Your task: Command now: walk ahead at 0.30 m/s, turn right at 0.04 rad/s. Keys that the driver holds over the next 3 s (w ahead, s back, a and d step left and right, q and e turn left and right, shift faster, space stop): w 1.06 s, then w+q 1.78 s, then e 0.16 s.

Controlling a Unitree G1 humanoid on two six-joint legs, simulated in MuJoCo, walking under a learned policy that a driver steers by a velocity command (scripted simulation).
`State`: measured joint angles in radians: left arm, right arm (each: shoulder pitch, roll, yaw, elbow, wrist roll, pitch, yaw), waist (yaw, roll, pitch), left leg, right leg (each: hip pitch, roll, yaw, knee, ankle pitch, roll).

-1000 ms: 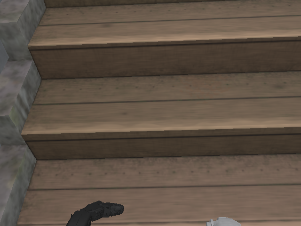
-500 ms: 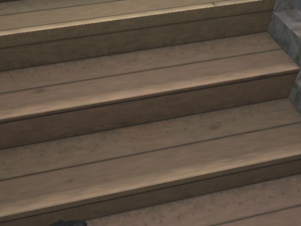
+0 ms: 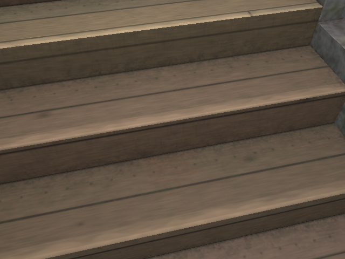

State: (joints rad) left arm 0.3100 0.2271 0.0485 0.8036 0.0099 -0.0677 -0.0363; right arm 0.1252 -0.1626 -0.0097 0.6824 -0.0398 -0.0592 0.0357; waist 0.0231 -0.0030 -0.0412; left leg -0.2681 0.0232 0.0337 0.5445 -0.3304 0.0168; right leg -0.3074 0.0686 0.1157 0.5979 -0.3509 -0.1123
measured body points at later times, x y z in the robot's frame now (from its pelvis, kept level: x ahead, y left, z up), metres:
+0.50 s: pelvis +0.13 -0.05 -0.01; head +0.13 -0.06 +0.44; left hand +0.17 +0.21 -0.13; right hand +0.26 -0.30 -0.13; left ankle +0.02 +0.10 -0.47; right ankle +0.09 -0.13 -0.73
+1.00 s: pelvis +0.32 -0.04 +0.15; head +0.31 -0.04 +0.60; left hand +0.53 +0.15 +0.07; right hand +0.27 -0.29 +0.00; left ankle +0.31 +0.02 -0.57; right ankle +0.35 -0.19 -0.32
